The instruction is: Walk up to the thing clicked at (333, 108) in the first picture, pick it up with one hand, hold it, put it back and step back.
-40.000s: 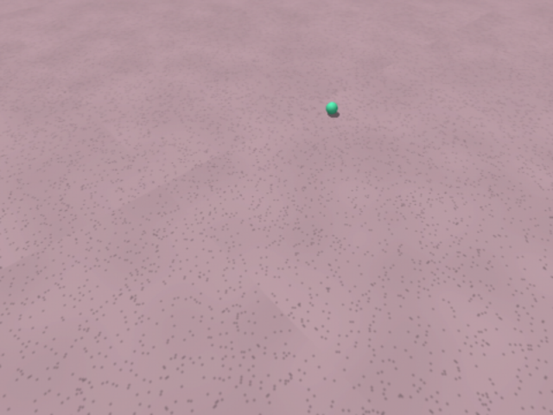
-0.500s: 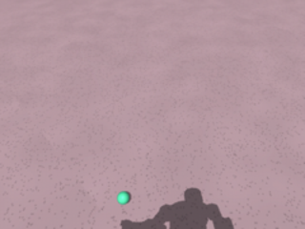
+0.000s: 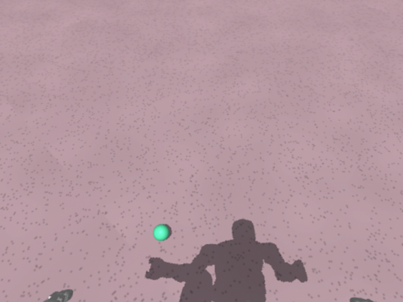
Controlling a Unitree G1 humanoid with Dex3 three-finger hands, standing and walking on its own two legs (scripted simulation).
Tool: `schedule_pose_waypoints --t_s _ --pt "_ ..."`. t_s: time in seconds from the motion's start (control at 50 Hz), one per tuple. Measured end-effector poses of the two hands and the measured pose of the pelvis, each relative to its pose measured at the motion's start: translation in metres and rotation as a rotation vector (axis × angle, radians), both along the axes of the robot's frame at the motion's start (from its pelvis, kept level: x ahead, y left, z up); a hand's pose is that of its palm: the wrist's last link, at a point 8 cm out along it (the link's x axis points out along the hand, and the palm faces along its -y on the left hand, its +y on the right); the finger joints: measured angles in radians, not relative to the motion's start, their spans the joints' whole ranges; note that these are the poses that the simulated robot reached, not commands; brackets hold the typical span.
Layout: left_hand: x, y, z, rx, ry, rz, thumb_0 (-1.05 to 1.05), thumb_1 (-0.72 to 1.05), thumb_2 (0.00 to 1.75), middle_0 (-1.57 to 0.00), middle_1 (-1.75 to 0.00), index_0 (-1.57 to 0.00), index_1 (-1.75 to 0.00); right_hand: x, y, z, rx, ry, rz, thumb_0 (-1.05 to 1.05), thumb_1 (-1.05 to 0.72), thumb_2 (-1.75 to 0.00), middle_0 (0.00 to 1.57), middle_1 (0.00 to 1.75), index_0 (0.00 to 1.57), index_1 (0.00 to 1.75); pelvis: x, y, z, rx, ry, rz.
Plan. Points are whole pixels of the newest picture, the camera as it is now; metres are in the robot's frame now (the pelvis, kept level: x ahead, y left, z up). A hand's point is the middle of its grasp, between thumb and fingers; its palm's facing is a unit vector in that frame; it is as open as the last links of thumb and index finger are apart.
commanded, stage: step back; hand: left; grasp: from above
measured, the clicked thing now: (161, 232) +0.49 +0.19 -0.72
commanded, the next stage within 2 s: none
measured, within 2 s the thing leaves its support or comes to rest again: neither
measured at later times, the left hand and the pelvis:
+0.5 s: hand out of the picture +0.02 +0.24 -0.15, palm faces -0.12 -0.91 -0.39, open 7.4 cm; pelvis -0.10 -0.01 -0.01, yaw -6 degrees
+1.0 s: hand out of the picture -0.11 +0.26 -0.14, palm faces -0.03 -0.92 -0.38, open 7.4 cm; pelvis -0.23 -0.01 +0.00, yaw -4 degrees
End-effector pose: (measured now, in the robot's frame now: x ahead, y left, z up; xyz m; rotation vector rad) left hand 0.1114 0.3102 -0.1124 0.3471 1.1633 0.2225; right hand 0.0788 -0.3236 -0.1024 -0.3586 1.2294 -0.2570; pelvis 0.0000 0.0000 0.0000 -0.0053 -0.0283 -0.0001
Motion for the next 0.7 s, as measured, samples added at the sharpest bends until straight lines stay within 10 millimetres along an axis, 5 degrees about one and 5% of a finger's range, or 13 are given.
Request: schedule_pose_waypoints --t_s 0.16,0.3,0.42,0.54,0.7 --pt "0.001 0.013 -0.007 0.002 -0.019 -0.044 0.01 0.9 0.9 -0.2 -0.3 -0.2 -0.3 -0.051 0.02 0.007 -0.03 0.053 -0.012 0.0 -0.9 -0.9 0.21 0.3 0.2 0.3 -0.028 0.012 0.002 -0.013 0.007 -0.026" --pt "-0.037 0.001 -0.009 -0.008 0.047 -0.095 0.01 0.9 0.9 -0.2 -0.3 -0.2 -0.3 -0.074 0.023 0.004 -0.014 -0.019 -0.04 0.0 -0.9 -0.9 0.21 0.3 0.21 0.3 -0.053 0.01 0.002 -0.007 0.003 -0.078" --pt "-0.069 -0.015 -0.009 0.014 0.045 -0.117 0.01 0.9 0.9 -0.2 -0.3 -0.2 -0.3 -0.098 0.006 -0.016 0.017 -0.058 -0.049 0.0 -0.9 -0.9 0.21 0.3 0.21 0.3 -0.082 -0.005 -0.011 0.005 -0.008 -0.114" --pt "-0.109 -0.03 0.012 0.017 0.026 -0.094 0.01 0.9 0.9 -0.2 -0.3 -0.2 -0.3 -0.123 -0.006 -0.017 0.043 -0.042 -0.07 0.0 -0.9 -0.9 0.21 0.3 0.21 0.3 -0.107 -0.014 -0.001 0.026 -0.015 -0.101" --pt "-0.126 -0.023 0.026 0.039 -0.08 -0.082 0.01 0.9 0.9 -0.2 -0.3 -0.21 -0.3 -0.164 -0.007 -0.012 0.015 0.01 -0.006 0.0 -0.9 -0.9 0.21 0.3 0.2 0.3 -0.146 -0.01 0.003 0.032 0.006 -0.047"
